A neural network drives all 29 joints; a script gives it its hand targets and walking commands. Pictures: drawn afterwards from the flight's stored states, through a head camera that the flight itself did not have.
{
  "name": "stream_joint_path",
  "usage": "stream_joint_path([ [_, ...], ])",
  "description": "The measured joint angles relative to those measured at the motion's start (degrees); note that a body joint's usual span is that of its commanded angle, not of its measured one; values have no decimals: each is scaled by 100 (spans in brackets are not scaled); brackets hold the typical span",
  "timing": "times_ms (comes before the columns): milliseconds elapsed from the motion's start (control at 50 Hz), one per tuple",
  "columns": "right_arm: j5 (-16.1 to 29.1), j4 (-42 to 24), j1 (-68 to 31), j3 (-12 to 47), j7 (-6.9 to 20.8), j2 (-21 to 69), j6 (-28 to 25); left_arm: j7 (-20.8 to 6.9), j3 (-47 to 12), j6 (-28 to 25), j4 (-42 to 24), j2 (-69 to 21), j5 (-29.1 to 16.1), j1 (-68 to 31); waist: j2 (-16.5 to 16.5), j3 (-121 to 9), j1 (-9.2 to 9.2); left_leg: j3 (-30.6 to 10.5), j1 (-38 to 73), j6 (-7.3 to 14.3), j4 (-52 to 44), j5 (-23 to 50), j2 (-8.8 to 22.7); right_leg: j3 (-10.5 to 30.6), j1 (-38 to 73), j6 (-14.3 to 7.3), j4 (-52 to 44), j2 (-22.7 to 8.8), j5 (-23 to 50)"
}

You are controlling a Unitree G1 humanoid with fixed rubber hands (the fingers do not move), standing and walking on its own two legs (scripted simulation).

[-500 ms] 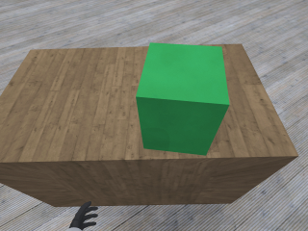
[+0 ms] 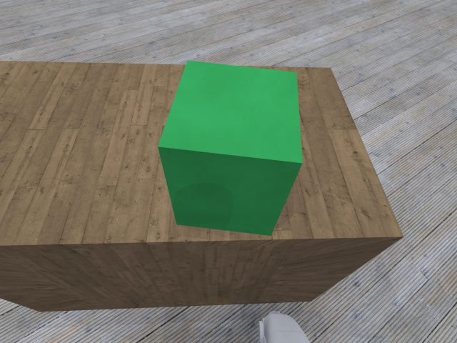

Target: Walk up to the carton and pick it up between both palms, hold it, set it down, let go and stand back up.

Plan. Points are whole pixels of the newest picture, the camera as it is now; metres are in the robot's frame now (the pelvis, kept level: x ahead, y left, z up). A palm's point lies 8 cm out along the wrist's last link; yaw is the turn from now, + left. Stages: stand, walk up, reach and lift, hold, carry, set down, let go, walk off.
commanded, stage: walk up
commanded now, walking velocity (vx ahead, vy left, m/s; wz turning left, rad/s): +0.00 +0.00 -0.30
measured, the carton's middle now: (232, 154) +0.44 -0.01 +0.05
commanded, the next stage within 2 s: none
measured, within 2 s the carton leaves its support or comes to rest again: neither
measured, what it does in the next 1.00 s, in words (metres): steps on the spot: right foot, then left foot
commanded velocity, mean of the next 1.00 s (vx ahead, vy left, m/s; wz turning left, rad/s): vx -0.03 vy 0.13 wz -0.12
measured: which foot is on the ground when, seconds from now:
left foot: down 0.00-0.10, up 0.12-0.48, down 0.50-1.00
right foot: up 0.00-0.06, down 0.08-0.52, up 0.54-0.82, down 0.84-1.00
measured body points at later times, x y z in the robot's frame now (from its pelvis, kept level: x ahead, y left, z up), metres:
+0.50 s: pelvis -0.01 -0.01 -0.01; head +0.03 -0.01 +0.44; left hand +0.06 +0.24 -0.15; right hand +0.09 -0.27 -0.15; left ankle -0.01 +0.12 -0.73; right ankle +0.07 -0.18 -0.73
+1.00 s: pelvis -0.01 +0.05 +0.01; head +0.00 +0.02 +0.46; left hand +0.08 +0.27 -0.13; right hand -0.02 -0.17 -0.16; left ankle -0.01 +0.17 -0.71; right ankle -0.06 -0.04 -0.73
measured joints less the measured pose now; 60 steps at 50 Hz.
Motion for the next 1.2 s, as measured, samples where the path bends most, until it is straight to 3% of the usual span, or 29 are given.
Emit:
stream_joint_path([
  [60,21,-31,-14,-14,116,-57,42,9,-43,-189,-129,-44,-21,-78,89,54,-1,73,-80,-224,522,-328,233,-125,399,8,-1358,-155,479],
  [80,24,-33,-33,-21,165,-85,47,34,-46,-263,-132,-73,12,-106,176,69,-15,52,-142,-305,800,-498,371,-188,485,-21,-1558,-84,878],
  [100,15,-42,-76,-28,211,-150,56,61,-58,-327,-121,-160,49,-171,377,118,-70,-108,-274,-229,1131,-647,542,-302,473,-87,-1413,45,819],
  [120,15,-76,-106,-28,236,-213,106,72,-96,-391,-141,-248,64,-220,499,108,-101,-392,-519,-161,1563,-982,482,-363,386,-155,-1233,87,617],
  [180,118,-187,-295,-42,300,-405,341,102,-200,-513,-156,-511,46,-264,628,34,-18,-852,-1223,-79,3006,-1341,-134,-253,316,-257,-1294,39,484],
  [240,196,-342,-613,-57,312,-509,416,214,-241,-517,-290,-620,15,-322,683,85,74,-916,-1861,-6,3976,-1139,-508,-190,393,-266,-1755,-24,815],
  [300,139,-542,-913,-42,322,-521,446,280,-228,-471,-391,-586,4,-342,658,81,200,-1049,-2263,31,4228,-809,-666,-129,383,-264,-2114,-19,1092],
  [360,60,-675,-1061,12,382,-465,419,293,-210,-428,-324,-517,96,-254,618,-95,252,-1169,-2225,51,3506,-415,-646,-120,369,-233,-2347,15,1255],
  [440,96,-779,-1047,117,425,-299,442,255,-155,-342,-208,-409,200,-141,444,-335,328,-1211,-1623,44,1788,-531,-614,-94,327,-154,-2420,38,1342],
  [480,133,-777,-982,157,428,-222,412,237,-127,-293,-188,-347,197,-120,311,-402,384,-1149,-1191,132,810,-242,-631,-44,269,-76,-2372,34,1364],
  [520,115,-687,-938,191,423,-33,323,235,-86,-245,-140,-196,151,-105,-101,-330,430,-915,-864,346,226,336,-836,194,186,-50,-2160,-122,1229],
  [580,26,-725,-633,257,433,113,280,318,-69,-105,-80,-134,40,111,-185,-503,277,-817,-804,474,147,282,-769,359,-106,-254,-976,174,-295],
  [620,26,-748,-436,305,399,196,284,319,-48,-70,-33,-85,1,166,-230,-543,173,-755,-679,513,-75,359,-776,424,-239,-409,16,375,-473],
  [680,94,-696,-215,320,363,249,256,329,-44,-142,-17,-54,46,100,-271,-537,96,-705,-632,594,-294,507,-893,128,-173,-479,715,362,-397],
  [740,65,-616,-150,319,305,256,201,384,-81,-234,-32,-98,-11,23,-246,-504,75,-603,-702,676,-299,531,-1021,-203,224,-422,238,296,-524],
  [800,14,-562,-148,315,240,235,159,473,-168,-290,-46,-226,-119,-84,-131,-447,3,-499,-835,744,-136,467,-1157,-339,835,-408,-986,310,-658],
  [840,53,-497,-147,301,206,170,178,516,-232,-367,-4,-389,-145,-171,95,-377,-14,-466,-902,762,60,375,-1169,-432,1304,-526,-2010,374,-1],
  [880,185,-414,-77,264,175,73,226,509,-329,-442,8,-618,-75,-206,529,-359,-87,-665,-1039,644,473,26,-1058,-616,1530,-654,-2328,492,200],
  [920,197,-363,-44,280,194,97,320,490,-370,-483,-2,-669,-39,-164,547,-396,6,-746,-1227,524,1133,-542,-1092,-557,1609,-674,-2450,405,217],
  [960,229,-341,-77,308,315,148,265,497,-416,-466,117,-712,-31,-102,587,-433,-81,-983,-1177,539,1111,-504,-970,-603,1831,-655,-2786,440,353],
  [1060,128,-225,-219,352,241,251,82,457,-480,-488,441,-789,-63,-158,498,-380,-208,-1226,-597,389,-205,735,-616,-734,2075,-580,-2880,563,384],
  [1100,129,-126,-194,394,221,341,37,482,-404,-482,522,-703,-82,-149,262,-409,-111,-1157,-439,312,-316,730,-682,-678,2188,-532,-2926,487,378],
  [1200,154,55,-138,438,186,444,-7,375,-370,-434,688,-592,-67,11,57,-459,2,-1138,-276,344,-531,753,-728,-671,2416,-471,-3300,465,568],
])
